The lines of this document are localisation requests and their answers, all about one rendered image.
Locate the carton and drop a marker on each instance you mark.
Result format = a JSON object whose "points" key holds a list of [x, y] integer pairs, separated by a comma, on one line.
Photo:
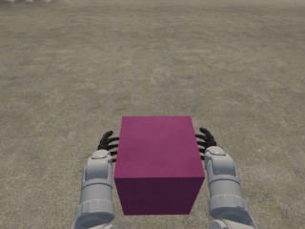
{"points": [[158, 168]]}

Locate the robot right upper arm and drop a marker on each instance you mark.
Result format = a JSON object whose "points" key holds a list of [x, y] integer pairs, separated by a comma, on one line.
{"points": [[228, 224]]}

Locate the robot left forearm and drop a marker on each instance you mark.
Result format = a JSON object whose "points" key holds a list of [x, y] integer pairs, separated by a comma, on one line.
{"points": [[95, 205]]}

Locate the robot right forearm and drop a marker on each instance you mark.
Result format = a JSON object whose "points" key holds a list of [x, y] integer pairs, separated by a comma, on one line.
{"points": [[226, 199]]}

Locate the right robot hand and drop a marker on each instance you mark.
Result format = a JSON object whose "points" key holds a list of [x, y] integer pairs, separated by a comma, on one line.
{"points": [[208, 138]]}

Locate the left robot hand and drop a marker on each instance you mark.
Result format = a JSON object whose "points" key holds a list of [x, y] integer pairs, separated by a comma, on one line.
{"points": [[104, 144]]}

